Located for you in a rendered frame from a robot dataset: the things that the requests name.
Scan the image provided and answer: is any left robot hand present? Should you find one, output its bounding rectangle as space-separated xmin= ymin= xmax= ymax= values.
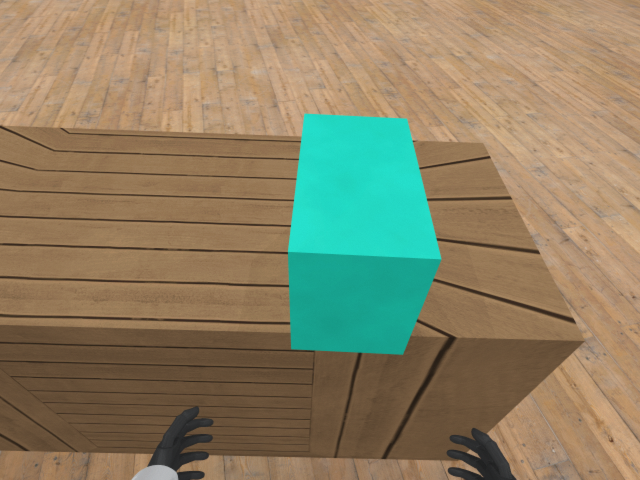
xmin=147 ymin=407 xmax=213 ymax=480

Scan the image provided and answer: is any carton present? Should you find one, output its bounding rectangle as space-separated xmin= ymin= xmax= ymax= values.
xmin=288 ymin=114 xmax=441 ymax=355

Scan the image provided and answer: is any right robot hand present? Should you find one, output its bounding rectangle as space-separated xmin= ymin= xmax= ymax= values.
xmin=447 ymin=428 xmax=517 ymax=480

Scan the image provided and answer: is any pedestal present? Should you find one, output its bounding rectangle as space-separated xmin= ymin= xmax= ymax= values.
xmin=0 ymin=126 xmax=585 ymax=461

